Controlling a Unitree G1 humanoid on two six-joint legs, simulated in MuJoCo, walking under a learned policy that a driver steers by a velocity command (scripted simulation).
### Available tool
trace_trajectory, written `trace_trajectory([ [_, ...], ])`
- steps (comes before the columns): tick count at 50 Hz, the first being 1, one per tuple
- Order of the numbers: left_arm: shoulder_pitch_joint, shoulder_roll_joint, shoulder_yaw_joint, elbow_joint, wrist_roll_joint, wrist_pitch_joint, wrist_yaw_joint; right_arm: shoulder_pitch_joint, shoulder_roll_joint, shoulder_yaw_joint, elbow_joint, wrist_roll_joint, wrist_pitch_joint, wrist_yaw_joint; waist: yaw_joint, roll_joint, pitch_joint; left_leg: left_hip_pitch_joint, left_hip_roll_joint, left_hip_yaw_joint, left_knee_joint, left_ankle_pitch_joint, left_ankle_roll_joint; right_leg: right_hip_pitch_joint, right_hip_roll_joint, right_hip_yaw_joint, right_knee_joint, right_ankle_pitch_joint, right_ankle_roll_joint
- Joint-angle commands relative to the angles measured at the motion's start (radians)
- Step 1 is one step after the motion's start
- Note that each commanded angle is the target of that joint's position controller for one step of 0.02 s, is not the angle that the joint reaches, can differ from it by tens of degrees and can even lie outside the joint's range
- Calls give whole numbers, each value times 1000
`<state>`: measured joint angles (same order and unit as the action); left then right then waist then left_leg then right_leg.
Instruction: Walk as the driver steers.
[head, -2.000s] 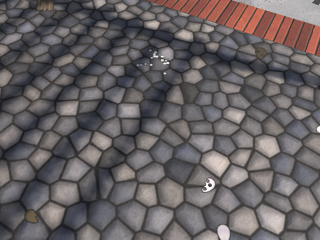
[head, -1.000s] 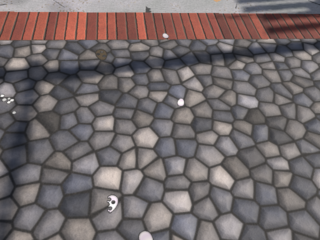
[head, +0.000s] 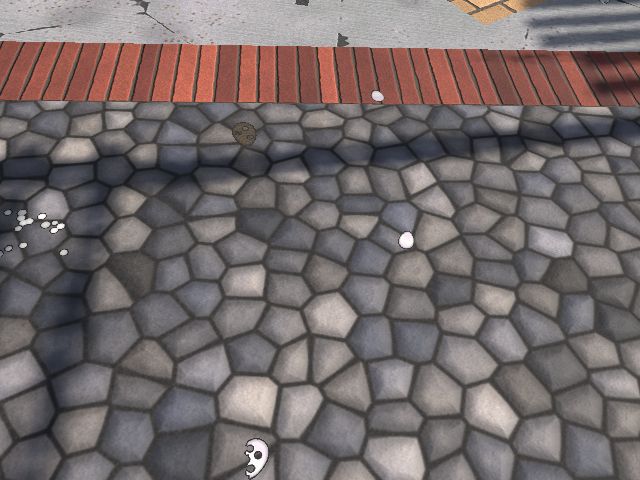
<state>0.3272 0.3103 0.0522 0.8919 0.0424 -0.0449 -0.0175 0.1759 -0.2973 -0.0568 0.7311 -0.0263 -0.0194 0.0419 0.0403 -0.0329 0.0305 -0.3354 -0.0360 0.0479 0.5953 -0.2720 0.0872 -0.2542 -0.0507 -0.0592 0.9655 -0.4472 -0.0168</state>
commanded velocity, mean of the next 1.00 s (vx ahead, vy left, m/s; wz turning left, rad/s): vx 0.37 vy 0.00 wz -0.15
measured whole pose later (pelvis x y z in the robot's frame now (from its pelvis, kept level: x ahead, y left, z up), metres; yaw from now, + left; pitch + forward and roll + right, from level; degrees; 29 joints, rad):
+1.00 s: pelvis +0.51 +0.06 +0.00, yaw -14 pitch +0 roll -1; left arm 0.30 0.32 0.08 0.83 0.01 0.01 0.02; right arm 0.10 -0.26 0.01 0.70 -0.02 -0.04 -0.03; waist 0.07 -0.02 0.08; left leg -0.41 -0.01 0.00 0.55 -0.14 0.04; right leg -0.32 0.16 0.12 1.02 -0.56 -0.03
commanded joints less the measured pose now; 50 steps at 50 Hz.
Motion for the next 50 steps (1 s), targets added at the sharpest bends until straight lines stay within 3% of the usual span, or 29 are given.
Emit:
trace_trajectory([
  [1, -104, 95, 9, -124, -6, -40, -17, 177, -163, -43, 0, 15, -2, -18, -68, 66, 27, 339, 286, -501, -384, -45, 169, -498, -43, 95, 181, 139, -18],
  [4, -62, 83, 4, -102, 18, -6, -18, 137, -135, -29, -11, 27, -29, -22, -23, 92, -12, 269, 191, -351, -389, 306, 147, -389, -42, 67, 125, 219, 29],
  [9, -219, 52, -5, -164, 9, 15, -21, 241, -132, -31, 37, 31, -41, -32, -56, 90, 25, 285, 154, -304, -407, 436, 143, -487, -26, 36, -21, 331, 68],
  [12, -309, 22, -21, -184, 2, 6, -31, 284, -100, -19, 67, 28, -50, -38, -93, 105, 37, 321, 136, -237, -407, 570, 97, -456, -11, -2, -190, 440, 48],
  [14, -378, 10, -30, -203, -8, 0, -36, 310, -97, -14, 85, 22, -56, -43, -119, 107, 47, 354, 149, -215, -420, 613, 78, -426, 3, -26, -290, 484, 18],
  [16, -406, 16, -33, -215, -16, -4, -37, 318, -102, -11, 103, 12, -60, -48, -119, 110, 59, 397, 180, -198, -434, 653, 67, -383, 17, -31, -369, 486, -22],
  [19, -285, 54, -20, -179, -21, -7, -26, 272, -125, -11, 117, -2, -63, -62, -45, 126, 5, 460, 204, -143, -316, 1011, 34, -203, 93, -43, -416, 377, -93],
  [21, -21, 89, 0, -93, -25, -14, -7, 242, -149, -16, 121, -17, -52, -65, 70, 119, -123, 466, 188, -94, 16, 1149, 16, 39, 146, -41, -468, 318, -136],
  [22, 128, 124, 13, -60, -9, -17, 7, 234, -136, -8, 108, -12, -53, -65, 132, 71, -208, 310, 169, -65, 270, 931, 10, 269, 40, 79, -480, 274, -179],
  [23, 201, 252, 53, -54, 8, -13, 14, 327, -56, 8, 75, 21, -57, -50, 81, -172, -308, -66, -6, -6, 718, 324, -56, 542, -242, 598, -503, 209, -352],
  [24, 115, 193, 46, -49, -35, -1, -1, 299, -98, 3, 73, -6, -65, -47, 42, -135, -305, -241, -80, -98, 833, -190, -46, 540, -286, 875, -665, 241, -393],
  [25, 14, 162, 43, -67, -49, -1, -6, 208, -104, 7, 47, -11, -73, -44, 11, -60, -150, -313, -3, -153, 819, -109, -34, 409, -258, 731, -681, 167, -371],
  [26, -30, 109, 33, -77, -42, 0, -7, 149, -111, 12, 35, -10, -83, -40, 3, 24, -73, -305, 41, -140, 759, -49, -34, 282, -225, 618, -709, 218, -344],
  [28, -44, 67, 19, -61, -36, -7, 2, 123, -94, 17, 16, -22, -66, -35, -52, 53, 5, -237, 88, -130, 644, -40, -53, 99, -136, 481, -745, 376, -293],
  [30, -32, 83, 22, -53, -39, -21, 3, 140, -67, 27, 14, -27, -37, -31, -76, 25, 1, -194, 100, -104, 566, -47, -85, 35, -101, 406, -753, 563, -288],
  [33, -6, 119, 32, -47, -38, -27, 3, 82, -43, 36, -15, -17, -22, -38, -78, 18, -1, -177, 90, -57, 413, 14, -131, -16, -57, 302, -719, 923, -271],
  [38, 69, 118, 39, -38, -46, 6, 16, -66, -40, 44, -65, -1, -11, -44, -6, -41, -70, -166, 41, -39, 200, 192, -138, 86, 7, 280, -613, 1025, -154],
  [42, 83, 123, 48, -53, -29, 38, 33, -113, -64, 44, -82, 7, -22, -55, 18, -53, -64, -161, 10, -79, 64, 138, -123, 178, -14, 379, -513, 959, -140],
  [44, 23, 135, 55, -79, -25, 41, 38, -31, -92, 37, -59, 8, -37, -64, -27, -66, -64, -39, -3, -105, -77, 127, -95, 158, -2, 434, -441, 885, -109],
  [45, -18, 136, 56, -93, -36, 35, 36, 43, -102, 33, -39, 1, -50, -73, -77, -48, -74, 89, 12, -112, -204, 242, -74, 113, 38, 429, -353, 835, -81],
  [46, -9, 86, 42, -126, -53, 23, 29, 133, -168, 18, -33, -10, -63, -85, -96, 67, -172, 298, 208, -255, -204, 485, -23, 19, 87, 373, -156, 602, -42],
  [47, 146, 12, 31, -135, -70, 26, 37, 115, -235, 6, -57, -3, -44, -87, -21, 281, -287, 492, 505, -532, -151, 959, 128, -169, 250, 205, 90, -208, -14],
  [48, 185, 96, 42, -103, -31, 45, 46, 131, -186, 0, -50, 20, -20, -82, -24, 229, -330, 443, 535, -626, -154, 904, 209, -227, 196, 149, 228, -260, -13],
  [49, 116, 120, 51, -92, -15, 60, 41, 91, -110, 19, -67, 20, -11, -82, -25, 118, -227, 352, 461, -511, -183, 760, 189, -245, 159, 161, 283, -172, 0],
  [50, 52, 114, 53, -103, -14, 71, 30, 35, -68, 31, -74, 16, -4, -84, -22, 87, -155, 270, 386, -388, -219, 635, 148, -251, 134, 150, 270, -105, 16],
])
